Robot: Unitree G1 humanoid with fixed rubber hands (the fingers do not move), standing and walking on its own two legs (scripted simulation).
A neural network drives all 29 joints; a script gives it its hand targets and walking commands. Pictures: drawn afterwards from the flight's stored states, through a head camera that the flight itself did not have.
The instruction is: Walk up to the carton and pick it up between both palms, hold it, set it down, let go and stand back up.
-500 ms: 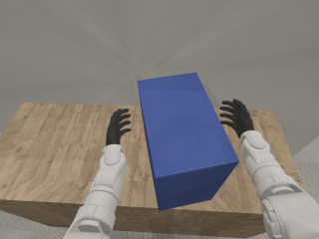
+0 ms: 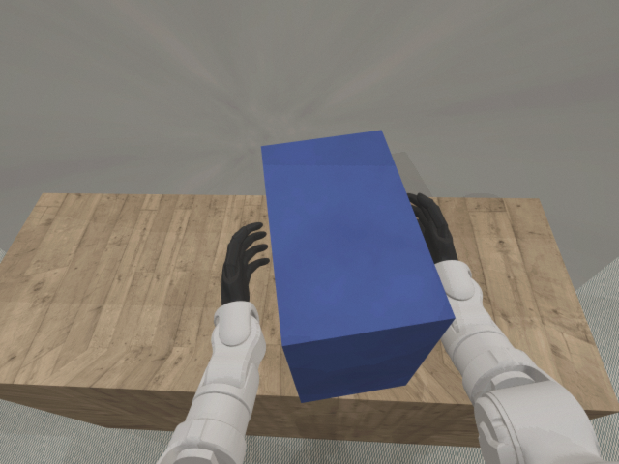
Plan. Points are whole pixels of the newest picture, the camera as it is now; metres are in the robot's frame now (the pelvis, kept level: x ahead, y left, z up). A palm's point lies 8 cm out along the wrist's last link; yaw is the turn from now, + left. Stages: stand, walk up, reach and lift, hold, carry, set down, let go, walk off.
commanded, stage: reach and lift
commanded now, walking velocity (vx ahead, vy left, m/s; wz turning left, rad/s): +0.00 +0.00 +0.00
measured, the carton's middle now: (338, 275) +0.38 -0.02 -0.03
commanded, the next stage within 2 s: none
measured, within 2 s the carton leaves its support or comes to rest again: leaves its support in 1.66 s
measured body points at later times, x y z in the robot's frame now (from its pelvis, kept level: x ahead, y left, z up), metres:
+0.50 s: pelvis +0.00 +0.00 +0.00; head +0.06 -0.01 +0.45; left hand +0.37 +0.12 +0.03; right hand +0.40 -0.14 +0.03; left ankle +0.00 +0.16 -0.74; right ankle +0.00 -0.11 -0.74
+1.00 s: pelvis +0.00 +0.00 +0.00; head +0.06 -0.01 +0.45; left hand +0.36 +0.12 +0.03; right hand +0.40 -0.14 +0.03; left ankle +0.00 +0.16 -0.74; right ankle +0.00 -0.11 -0.74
